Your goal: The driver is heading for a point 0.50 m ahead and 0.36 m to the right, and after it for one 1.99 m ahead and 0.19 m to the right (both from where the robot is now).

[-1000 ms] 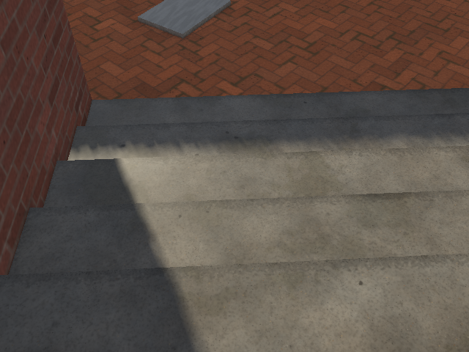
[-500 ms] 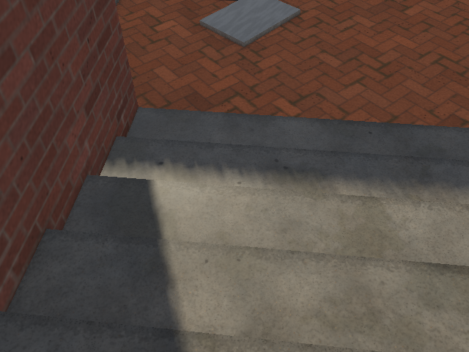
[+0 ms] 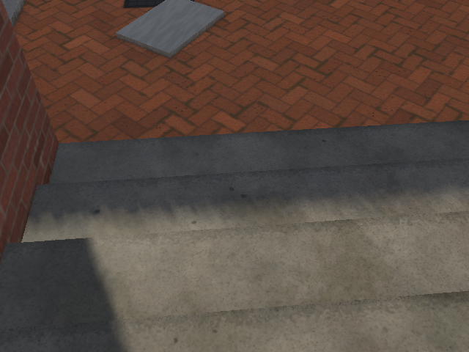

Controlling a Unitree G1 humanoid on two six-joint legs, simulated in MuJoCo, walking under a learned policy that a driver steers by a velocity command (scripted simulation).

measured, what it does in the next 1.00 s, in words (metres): goes down, turning right: right foot, then left foot 0.12 m lower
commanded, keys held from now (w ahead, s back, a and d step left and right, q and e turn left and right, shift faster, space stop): w+e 0.88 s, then q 0.12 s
